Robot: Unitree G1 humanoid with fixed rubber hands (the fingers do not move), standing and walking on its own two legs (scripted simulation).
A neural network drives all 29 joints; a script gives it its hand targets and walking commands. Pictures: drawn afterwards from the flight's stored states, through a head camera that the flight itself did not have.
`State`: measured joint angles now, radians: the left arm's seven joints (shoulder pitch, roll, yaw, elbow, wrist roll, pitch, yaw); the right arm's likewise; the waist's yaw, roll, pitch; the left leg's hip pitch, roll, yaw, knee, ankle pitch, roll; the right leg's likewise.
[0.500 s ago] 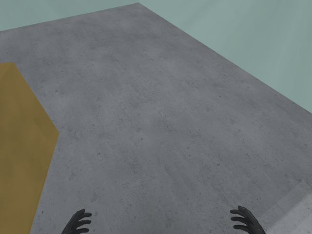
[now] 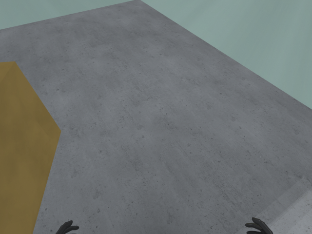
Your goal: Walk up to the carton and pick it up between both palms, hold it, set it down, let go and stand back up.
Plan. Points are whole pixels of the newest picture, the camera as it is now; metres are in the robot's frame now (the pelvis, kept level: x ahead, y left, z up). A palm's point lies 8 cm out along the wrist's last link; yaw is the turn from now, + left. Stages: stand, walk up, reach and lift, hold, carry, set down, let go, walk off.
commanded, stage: stand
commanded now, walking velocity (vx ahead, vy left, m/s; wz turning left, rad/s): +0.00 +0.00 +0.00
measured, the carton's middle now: out of the picture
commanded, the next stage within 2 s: walk up in 1.18 s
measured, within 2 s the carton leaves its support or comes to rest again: neither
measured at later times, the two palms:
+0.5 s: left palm out of the picture +0.09 +0.28 -0.10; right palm out of the picture +0.09 -0.28 -0.11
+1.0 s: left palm out of the picture +0.08 +0.28 -0.11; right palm out of the picture +0.07 -0.27 -0.11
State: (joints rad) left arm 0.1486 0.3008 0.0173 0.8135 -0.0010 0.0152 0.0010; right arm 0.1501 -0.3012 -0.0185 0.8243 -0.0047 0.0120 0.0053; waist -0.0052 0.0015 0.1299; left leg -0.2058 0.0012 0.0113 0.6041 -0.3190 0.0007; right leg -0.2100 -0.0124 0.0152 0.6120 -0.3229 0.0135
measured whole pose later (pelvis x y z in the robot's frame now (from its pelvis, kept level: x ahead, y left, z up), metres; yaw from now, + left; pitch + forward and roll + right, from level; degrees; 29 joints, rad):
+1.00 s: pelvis +0.01 +0.01 +0.02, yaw -1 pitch -3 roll +0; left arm 0.16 0.29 0.02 1.06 0.00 -0.02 0.02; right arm 0.16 -0.29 -0.03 1.06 0.00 -0.02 -0.01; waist 0.00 0.00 0.08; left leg -0.09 -0.01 0.03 0.37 -0.21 0.01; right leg -0.11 -0.03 0.03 0.39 -0.22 0.03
